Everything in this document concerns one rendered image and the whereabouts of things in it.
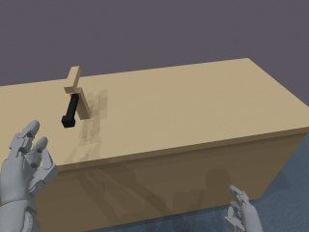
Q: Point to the left robot forearm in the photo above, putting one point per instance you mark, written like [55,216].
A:
[19,216]

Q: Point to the counter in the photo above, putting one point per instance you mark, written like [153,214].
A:
[154,143]

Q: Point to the robot left hand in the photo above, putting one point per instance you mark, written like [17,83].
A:
[18,169]

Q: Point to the tap lever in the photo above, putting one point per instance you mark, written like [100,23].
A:
[68,120]

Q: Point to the robot right hand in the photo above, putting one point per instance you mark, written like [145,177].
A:
[248,219]

